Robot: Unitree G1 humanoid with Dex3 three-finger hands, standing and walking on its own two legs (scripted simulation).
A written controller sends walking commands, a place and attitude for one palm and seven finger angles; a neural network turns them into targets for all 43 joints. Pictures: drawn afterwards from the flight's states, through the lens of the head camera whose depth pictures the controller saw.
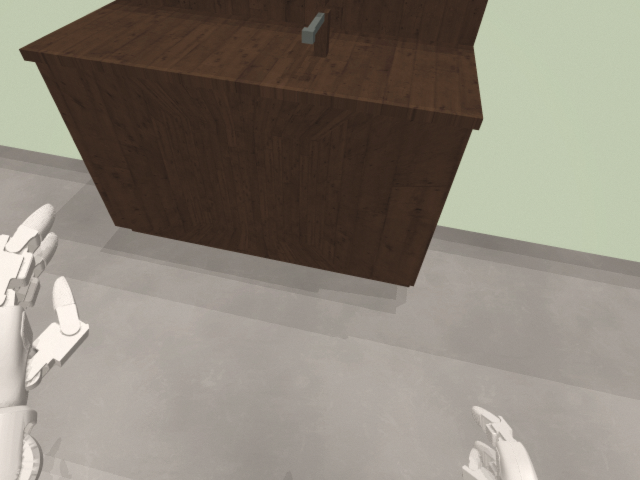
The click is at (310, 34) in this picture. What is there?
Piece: tap's lever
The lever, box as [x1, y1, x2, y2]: [302, 27, 314, 43]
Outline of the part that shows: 304,27 302,29 302,42 312,43 314,41 314,28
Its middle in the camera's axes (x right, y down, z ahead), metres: -0.03 -0.49 +0.93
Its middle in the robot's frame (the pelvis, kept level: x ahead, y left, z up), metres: +1.03 +0.10 +0.13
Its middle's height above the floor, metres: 0.90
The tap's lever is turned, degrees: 0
